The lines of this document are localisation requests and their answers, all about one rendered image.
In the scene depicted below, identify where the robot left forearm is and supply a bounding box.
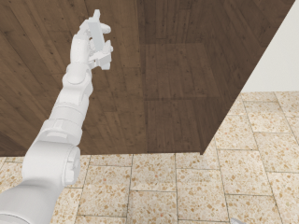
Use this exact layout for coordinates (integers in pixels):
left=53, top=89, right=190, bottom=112
left=21, top=62, right=93, bottom=179

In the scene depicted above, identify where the handle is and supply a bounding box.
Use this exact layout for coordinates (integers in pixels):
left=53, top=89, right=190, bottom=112
left=88, top=9, right=110, bottom=70

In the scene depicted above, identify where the wardrobe door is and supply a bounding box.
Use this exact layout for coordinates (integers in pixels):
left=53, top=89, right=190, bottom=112
left=0, top=131, right=28, bottom=151
left=0, top=0, right=147, bottom=156

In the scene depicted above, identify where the left robot hand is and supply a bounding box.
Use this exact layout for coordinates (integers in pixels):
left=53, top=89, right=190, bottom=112
left=70, top=20, right=113, bottom=70

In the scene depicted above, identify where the left robot upper arm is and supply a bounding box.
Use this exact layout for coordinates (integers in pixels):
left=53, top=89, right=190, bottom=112
left=0, top=140, right=80, bottom=224

